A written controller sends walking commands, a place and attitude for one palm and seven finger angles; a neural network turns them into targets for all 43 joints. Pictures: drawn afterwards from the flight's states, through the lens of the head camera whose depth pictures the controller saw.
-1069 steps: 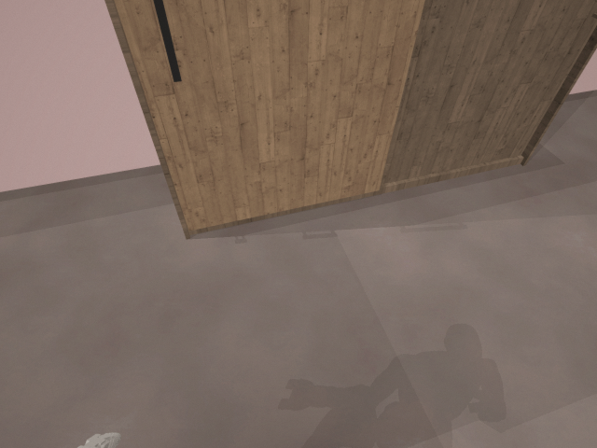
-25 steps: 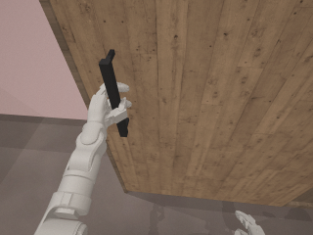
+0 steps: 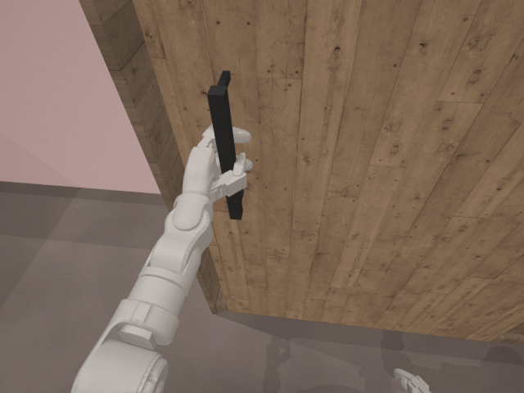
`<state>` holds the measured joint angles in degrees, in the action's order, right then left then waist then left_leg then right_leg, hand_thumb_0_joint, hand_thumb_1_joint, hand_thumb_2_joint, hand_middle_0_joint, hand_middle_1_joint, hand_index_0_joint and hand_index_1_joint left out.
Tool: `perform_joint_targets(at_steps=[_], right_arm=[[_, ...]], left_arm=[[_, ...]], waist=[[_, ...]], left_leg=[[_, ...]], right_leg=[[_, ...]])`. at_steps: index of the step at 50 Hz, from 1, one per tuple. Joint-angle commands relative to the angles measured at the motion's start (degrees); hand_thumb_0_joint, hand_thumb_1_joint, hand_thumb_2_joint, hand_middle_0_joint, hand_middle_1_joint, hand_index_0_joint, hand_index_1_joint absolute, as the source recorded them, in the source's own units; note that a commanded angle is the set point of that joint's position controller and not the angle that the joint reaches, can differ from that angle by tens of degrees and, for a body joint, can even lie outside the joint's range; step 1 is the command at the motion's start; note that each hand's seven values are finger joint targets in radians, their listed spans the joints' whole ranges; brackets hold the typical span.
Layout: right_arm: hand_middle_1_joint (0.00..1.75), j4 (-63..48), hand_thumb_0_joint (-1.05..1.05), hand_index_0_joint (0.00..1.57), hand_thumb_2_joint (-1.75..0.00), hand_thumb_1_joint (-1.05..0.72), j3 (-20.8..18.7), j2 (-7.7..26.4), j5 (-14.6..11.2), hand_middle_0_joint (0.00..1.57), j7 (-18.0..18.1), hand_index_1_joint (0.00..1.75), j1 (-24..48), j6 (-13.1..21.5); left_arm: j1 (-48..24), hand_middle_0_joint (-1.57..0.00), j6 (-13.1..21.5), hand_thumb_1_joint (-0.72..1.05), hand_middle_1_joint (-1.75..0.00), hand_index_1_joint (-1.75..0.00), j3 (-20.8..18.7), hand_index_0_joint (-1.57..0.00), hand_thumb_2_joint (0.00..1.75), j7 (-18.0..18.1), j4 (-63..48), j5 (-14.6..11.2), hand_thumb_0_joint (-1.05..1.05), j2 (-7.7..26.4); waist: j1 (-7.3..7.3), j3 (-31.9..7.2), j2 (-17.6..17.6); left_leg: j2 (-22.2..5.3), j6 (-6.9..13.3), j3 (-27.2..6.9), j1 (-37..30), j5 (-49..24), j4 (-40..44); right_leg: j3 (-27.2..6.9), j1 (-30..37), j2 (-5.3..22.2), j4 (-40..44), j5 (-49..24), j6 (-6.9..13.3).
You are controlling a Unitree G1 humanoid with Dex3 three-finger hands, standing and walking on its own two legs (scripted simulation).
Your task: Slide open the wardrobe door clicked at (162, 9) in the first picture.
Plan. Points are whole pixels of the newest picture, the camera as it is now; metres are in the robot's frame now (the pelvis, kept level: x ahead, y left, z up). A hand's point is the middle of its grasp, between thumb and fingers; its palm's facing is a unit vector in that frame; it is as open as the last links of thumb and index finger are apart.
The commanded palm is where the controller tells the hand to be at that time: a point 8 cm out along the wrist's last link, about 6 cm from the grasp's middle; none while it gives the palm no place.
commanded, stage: step sideways, sliding the door along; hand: left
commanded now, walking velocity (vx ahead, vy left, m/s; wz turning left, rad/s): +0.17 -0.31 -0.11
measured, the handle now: (231, 155) +0.45 +0.08 +0.12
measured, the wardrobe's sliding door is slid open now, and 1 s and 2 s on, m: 0.05 0.11 0.44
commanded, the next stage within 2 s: none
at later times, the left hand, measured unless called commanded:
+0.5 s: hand (267, 177) +0.40 +0.02 +0.13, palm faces -0.06 -0.99 -0.09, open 5.7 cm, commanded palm +0.39 +0.06 +0.13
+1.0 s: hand (285, 173) +0.41 -0.01 +0.13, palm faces +0.28 -0.95 -0.12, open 5.8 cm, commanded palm +0.38 -0.03 +0.13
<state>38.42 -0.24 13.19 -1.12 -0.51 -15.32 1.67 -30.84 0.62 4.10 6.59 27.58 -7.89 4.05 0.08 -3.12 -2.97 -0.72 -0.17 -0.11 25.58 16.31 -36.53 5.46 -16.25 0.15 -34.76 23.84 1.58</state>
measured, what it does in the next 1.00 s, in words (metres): steps to the right: left foot, then right foot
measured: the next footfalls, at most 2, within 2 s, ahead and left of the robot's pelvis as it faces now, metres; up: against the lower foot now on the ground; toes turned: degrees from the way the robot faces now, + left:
left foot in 0.56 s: +0.06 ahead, +0.07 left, +0.00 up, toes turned +6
right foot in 0.92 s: +0.09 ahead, -0.37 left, +0.00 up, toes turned -6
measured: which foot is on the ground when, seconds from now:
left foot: down 0.00-0.32, up 0.34-0.54, down 0.56-0.92, up 0.94-1.00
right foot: down 0.00-0.56, up 0.58-0.90, down 0.92-1.00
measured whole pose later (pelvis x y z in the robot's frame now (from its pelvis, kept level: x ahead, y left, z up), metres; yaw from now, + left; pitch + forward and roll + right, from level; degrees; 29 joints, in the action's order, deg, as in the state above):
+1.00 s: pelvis +0.00 -0.20 -0.01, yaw +2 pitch -2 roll -3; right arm 39.3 -1.2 13.4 -3.2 4.4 -4.6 3.1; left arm -33.2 3.6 -4.7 9.6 19.8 -6.1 12.4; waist -5.1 13.1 -6.0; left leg -10.2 -2.4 -3.6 24.8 31.9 -55.9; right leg 6.3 -20.4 5.8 -39.6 16.5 -3.8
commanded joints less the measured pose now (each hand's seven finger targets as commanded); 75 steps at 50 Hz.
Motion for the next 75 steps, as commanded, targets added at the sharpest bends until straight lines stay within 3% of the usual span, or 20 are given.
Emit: perform_joint_targets(at_steps=[1,10,14,16,17,20,25,26,28,29,42,49,52,53,54,57,66,69,72,75], right_arm=[[0.3,-7.18,0.0,0.2,-0.9,-0.9,-1.3,7.33,-0.95,0.2,4.23,0.3,4.11,-0.46],[0.3,-8.31,0.0,0.2,-0.9,-0.9,-1.78,6.06,0.16,0.2,6.61,0.3,8.4,-2.16],[0.3,-8.06,0.0,0.2,-0.9,-0.9,-1.6,6.45,-1.12,0.2,7.13,0.3,9.74,-2.48],[0.3,-8.5,0.0,0.2,-0.9,-0.9,-1.14,5.2,-1.4,0.2,7.66,0.3,11.37,-1.75],[0.3,-7.78,0.0,0.2,-0.9,-0.9,-1.18,4.98,-1.08,0.2,7.73,0.3,13.21,-1.19],[0.3,-4.16,0.0,0.2,-0.9,-0.9,-1.18,5.48,0.08,0.2,7.21,0.3,9.54,-0.28],[0.3,-4.57,0.0,0.2,-0.9,-0.9,-1.17,4.32,1.31,0.2,8.14,0.3,7.65,0.12],[0.3,-4.07,0.0,0.2,-0.9,-0.9,-1.87,5.61,1.16,0.2,8.39,0.3,6.89,0.63],[0.3,-5.54,0.0,0.2,-0.9,-0.9,-3.19,7.71,0.46,0.2,7.33,0.3,6.28,1.52],[0.3,-5.07,0.0,0.2,-0.9,-0.9,-2.21,5.74,0.24,0.2,6.02,0.3,8.37,1.85],[0.3,-8.62,0.0,0.2,-0.9,-0.9,-3.01,6.02,-2.39,0.2,4.66,0.3,10.26,3.56],[0.3,-7.34,0.0,0.2,-0.9,-0.9,-2.95,3.39,-1.85,0.2,5.96,0.3,12.15,4.41],[0.3,-6.03,0.0,0.2,-0.9,-0.9,-2.83,4.68,-2.02,0.2,6.08,0.3,10.55,3.97],[0.3,-8.1,0.0,0.2,-0.9,-0.9,-4.76,8.32,-1.07,0.2,5.61,0.3,11.84,3.74],[0.3,-8.53,0.0,0.2,-0.9,-0.9,-4.66,7.94,-0.84,0.2,3.74,0.3,11.24,3.68],[0.3,-8.83,0.0,0.2,-0.9,-0.9,-5.5,8.09,-1.54,0.2,1.19,0.3,13.57,3.43],[0.3,-12.56,0.0,0.2,-0.9,-0.9,-4.7,6.72,-1.29,0.2,1.13,0.3,10.09,6.2],[0.3,-13.3,0.0,0.2,-0.9,-0.9,-3.95,4.88,-2.12,0.2,0.84,0.3,10.9,7.19],[0.3,-13.83,0.0,0.2,-0.9,-0.9,-1.84,0.67,-2.39,0.2,2.27,0.3,13.86,7.69],[0.3,-11.83,0.0,0.2,-0.9,-0.9,-2.09,1.33,-0.92,0.2,3.83,0.3,13.76,8.11]], left_arm=[[-32.6,-0.45,8.92,0.9,-1.4,-1.4,-5.59,-0.45,0.9,-2.0,-15.04,3.67,0.0,14.37],[-32.16,-0.45,7.69,0.9,-1.4,-1.4,-0.61,-0.45,0.9,-3.82,-14.11,1.04,0.0,7.29],[-30.08,-0.45,7.26,0.9,-1.4,-1.4,-3.13,-0.45,0.9,-2.98,-9.43,1.29,0.0,9.27],[-29.31,-0.45,6.74,0.9,-1.4,-1.4,-6.7,-0.45,0.9,-1.81,-6.54,2.59,0.0,13.64],[-30.67,-0.45,6.34,0.9,-1.4,-1.4,-5.34,-0.45,0.9,-1.59,-5.78,3.09,0.0,11.88],[-33.68,-0.45,8.55,0.9,-1.4,-1.4,-3.67,-0.45,0.9,-2.12,-6.96,3.86,0.0,8.62],[-32.55,-0.45,11.97,0.9,-1.4,-1.4,-2.79,-0.45,0.9,-2.56,-12.11,4.34,0.0,7.71],[-32.3,-0.45,12.15,0.9,-1.4,-1.4,-1.93,-0.45,0.9,-2.81,-13.42,3.97,0.0,7.71],[-33.43,-0.45,13.26,0.9,-1.4,-1.4,1.4,-0.45,0.9,-3.84,-19.37,2.42,0.0,4.84],[-34.8,-0.45,13.62,0.9,-1.4,-1.4,-0.31,-0.45,0.9,-3.96,-19.77,2.73,0.0,6.8],[-33.11,-0.45,11.22,0.9,-1.4,-1.4,8.15,-0.45,0.9,-5.49,-24.92,3.12,0.0,-0.45],[-27.46,-0.45,10.52,0.9,-1.4,-1.4,2.49,-0.45,0.9,-2.24,-32.29,4.86,0.0,9.2],[-28.27,-0.45,11.35,0.9,-1.4,-1.4,6.8,-0.45,0.9,-2.31,-36.67,2.99,0.0,2.64],[-29.09,-0.45,11.97,0.9,-1.4,-1.4,8.05,-0.45,0.9,-3.25,-41.13,2.09,0.0,0.76],[-29.45,-0.45,12.43,0.9,-1.4,-1.4,8.24,-0.45,0.9,-3.55,-42.33,3.13,0.0,0.6],[-29.04,-0.45,12.18,0.9,-1.4,-1.4,9.45,-0.45,0.9,-4.53,-40.95,3.76,0.0,-0.7],[-17.6,-0.45,10.89,0.9,-1.4,-1.4,5.94,-0.45,0.9,-4.15,-41.65,4.25,0.0,3.42],[-13.39,-0.45,12.5,0.9,-1.4,-1.4,4.65,-0.45,0.9,-3.71,-43.28,4.75,0.0,5.0],[-6.79,-0.45,12.33,0.9,-1.4,-1.4,0.29,-0.45,0.9,-2.11,-44.81,6.03,0.0,12.37],[-5.66,-0.45,14.1,0.9,-1.4,-1.4,0.03,-0.45,0.9,-1.79,-53.26,5.18,0.0,10.09]], waist=[[1.9,-16.19,8.79],[2.9,-13.14,-6.22],[0.74,-11.79,1.9],[-0.51,-6.47,25.05],[-1.66,-3.71,20.87],[-0.09,-3.16,8.43],[-0.1,-10.53,12.43],[1.46,-12.0,9.12],[2.26,-18.29,-12.06],[1.39,-17.2,-5.03],[1.82,-12.73,-15.42],[-0.89,-15.76,24.55],[5.19,-15.69,11.25],[4.81,-15.89,-7.85],[2.66,-20.33,-7.65],[2.68,-15.35,-7.98],[2.56,-13.45,-17.46],[1.14,-13.78,-11.99],[-0.98,-15.18,15.7],[-1.99,-16.4,24.41]], left_leg=[[-2.92,5.1,-0.75,-19.64,-16.61,2.71],[-23.35,13.2,-19.7,-26.34,-19.54,9.2],[-14.48,6.72,-3.57,-6.64,-2.8,-1.98],[0.37,0.64,3.43,9.31,18.0,-25.53],[-0.47,0.58,0.18,12.48,18.89,-34.12],[-3.21,-0.29,-0.62,9.03,10.86,-33.03],[-2.52,-0.48,8.55,-10.09,-1.32,1.98],[-5.57,0.3,6.11,-21.05,-8.01,11.01],[-32.13,12.65,-28.92,-45.82,-37.68,12.45],[-35.55,15.77,-29.56,-44.78,-41.21,11.92],[-17.45,4.28,6.11,-22.21,-25.23,4.97],[-3.15,-1.28,1.94,2.37,22.06,-29.03],[-8.0,0.42,1.15,-22.33,-13.21,9.61],[-23.68,6.55,-18.39,-38.34,-46.18,11.61],[-32.91,11.38,-28.24,-43.92,-62.96,7.59],[-30.72,12.74,-17.23,-35.33,-39.56,8.76],[-20.65,3.28,3.95,-38.1,-53.37,5.03],[-17.59,4.41,4.49,-32.5,-43.38,-2.75],[-2.0,1.28,6.49,-4.09,21.15,-23.13],[-3.27,-1.78,-0.56,1.99,25.21,-27.69]], right_leg=[[-5.5,-0.33,1.63,7.51,-26.63,-3.46],[-8.89,-13.0,0.42,-16.8,9.19,-1.25],[-5.82,11.19,0.62,4.31,-2.56,0.44],[-30.57,11.56,15.16,22.61,5.26,8.74],[-33.42,10.72,19.17,22.22,5.69,12.29],[-23.07,10.83,15.05,15.86,-12.36,12.42],[-7.75,12.01,8.26,3.45,-33.56,7.46],[-6.47,4.81,7.44,-3.39,-31.12,4.75],[-7.08,-23.47,-1.05,-29.91,6.27,-1.74],[-14.04,-24.51,1.09,-38.64,4.9,-0.77],[3.69,0.44,0.44,-3.4,-10.57,-4.08],[-15.14,19.87,17.93,3.13,-59.69,7.74],[-0.57,4.23,9.5,-14.59,-45.19,0.37],[0.82,-17.43,1.9,-26.36,-9.6,-4.0],[-6.47,-21.71,3.28,-33.72,11.38,-2.73],[-10.45,-23.53,5.55,-38.53,4.47,-2.47],[0.05,-7.97,-0.5,-7.48,-4.81,-3.69],[0.91,4.18,-1.52,8.01,-18.31,-3.75],[-16.28,21.41,16.4,6.06,-83.23,3.43],[-19.45,25.3,17.84,2.26,-83.05,7.97]])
